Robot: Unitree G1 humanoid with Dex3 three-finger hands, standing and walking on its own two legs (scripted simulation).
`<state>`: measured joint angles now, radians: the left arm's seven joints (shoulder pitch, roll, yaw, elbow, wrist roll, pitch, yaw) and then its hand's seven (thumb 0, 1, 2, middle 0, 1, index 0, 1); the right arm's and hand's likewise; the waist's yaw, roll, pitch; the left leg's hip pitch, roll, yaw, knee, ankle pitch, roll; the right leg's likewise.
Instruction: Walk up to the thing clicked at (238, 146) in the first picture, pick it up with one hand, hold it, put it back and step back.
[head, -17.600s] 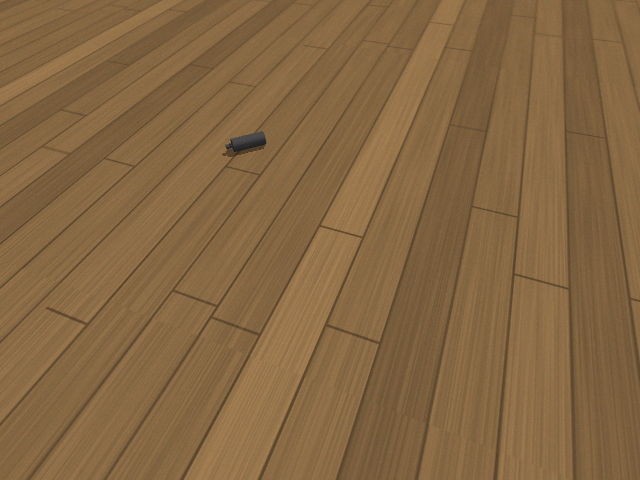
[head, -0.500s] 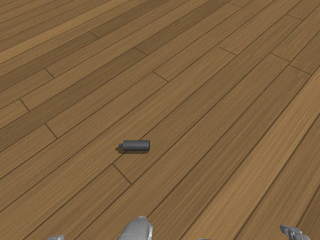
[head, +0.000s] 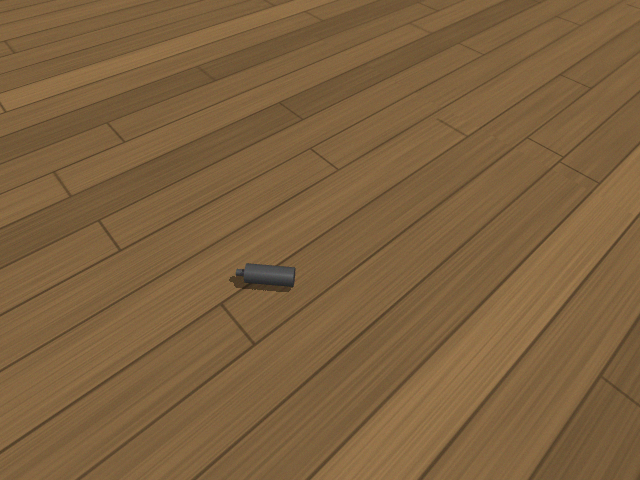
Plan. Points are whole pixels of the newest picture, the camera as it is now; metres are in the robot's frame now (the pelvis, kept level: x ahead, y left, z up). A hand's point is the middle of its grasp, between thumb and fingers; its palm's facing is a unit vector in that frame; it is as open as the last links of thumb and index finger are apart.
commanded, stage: walk up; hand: left
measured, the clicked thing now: (265, 274) +0.86 +0.23 -0.73
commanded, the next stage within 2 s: stand in 1.12 s
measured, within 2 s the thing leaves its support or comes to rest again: neither
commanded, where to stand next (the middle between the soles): +0.43 -0.01 m, yaw -2 degrees
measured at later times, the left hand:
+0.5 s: hand out of the picture +0.07 +0.29 -0.14, palm faces -0.01 -0.92 -0.39, open 7.4 cm
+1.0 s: hand out of the picture +0.14 +0.26 -0.14, palm faces +0.02 -0.94 -0.35, open 7.4 cm
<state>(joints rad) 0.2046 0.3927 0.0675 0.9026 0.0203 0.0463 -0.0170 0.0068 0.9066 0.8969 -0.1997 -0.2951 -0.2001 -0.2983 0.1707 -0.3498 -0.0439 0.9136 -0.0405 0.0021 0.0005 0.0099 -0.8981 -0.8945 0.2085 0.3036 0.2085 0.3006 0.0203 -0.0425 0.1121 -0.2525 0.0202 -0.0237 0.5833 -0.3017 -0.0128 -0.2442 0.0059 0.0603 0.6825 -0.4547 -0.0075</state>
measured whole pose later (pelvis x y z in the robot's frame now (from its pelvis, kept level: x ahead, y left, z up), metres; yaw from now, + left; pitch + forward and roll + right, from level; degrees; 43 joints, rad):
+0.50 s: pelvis +0.00 +0.01 +0.00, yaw +0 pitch -2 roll +0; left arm 0.20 0.41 0.05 0.98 0.01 -0.02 -0.01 0.01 0.91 0.90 -0.20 -0.29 -0.20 -0.30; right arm 0.22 -0.34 -0.05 0.97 -0.04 -0.02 0.02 0.01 -0.90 -0.89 0.21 0.30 0.21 0.30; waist 0.00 -0.03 0.08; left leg -0.21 0.01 0.01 0.52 -0.28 0.00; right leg -0.25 -0.03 0.01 0.61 -0.41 -0.02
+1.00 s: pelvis +0.03 +0.01 +0.01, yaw +1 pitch -2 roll +0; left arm 0.06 0.36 0.02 1.03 0.00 -0.02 0.00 0.01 0.91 0.90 -0.20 -0.30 -0.20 -0.30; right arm 0.10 -0.35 -0.03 1.04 -0.01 -0.02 0.00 0.01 -0.90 -0.89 0.20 0.30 0.20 0.30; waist 0.00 -0.01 0.07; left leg -0.16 0.01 -0.01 0.50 -0.30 -0.01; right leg -0.16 -0.03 -0.02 0.51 -0.30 0.01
